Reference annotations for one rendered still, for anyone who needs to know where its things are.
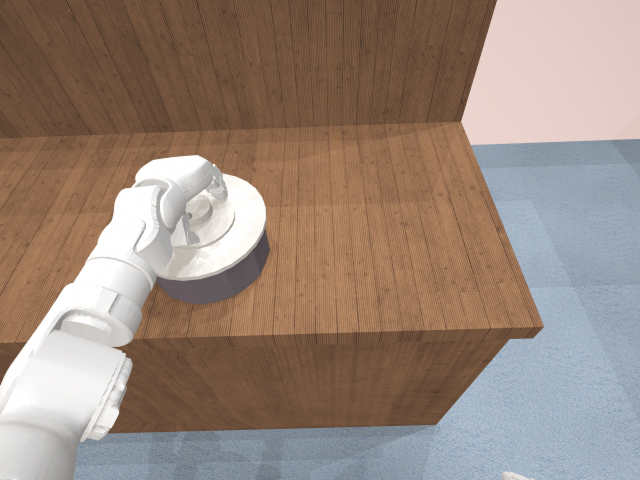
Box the left robot hand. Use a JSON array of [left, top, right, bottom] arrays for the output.
[[135, 155, 228, 247]]

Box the pot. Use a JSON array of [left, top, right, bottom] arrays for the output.
[[156, 229, 270, 305]]

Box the left robot upper arm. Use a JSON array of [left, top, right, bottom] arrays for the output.
[[0, 329, 133, 480]]

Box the knob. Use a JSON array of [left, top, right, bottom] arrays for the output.
[[186, 194, 213, 227]]

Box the table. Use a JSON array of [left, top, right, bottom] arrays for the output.
[[0, 0, 544, 434]]

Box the lid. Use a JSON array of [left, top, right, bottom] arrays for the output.
[[157, 174, 267, 281]]

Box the left robot forearm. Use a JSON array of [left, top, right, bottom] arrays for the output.
[[0, 175, 186, 414]]

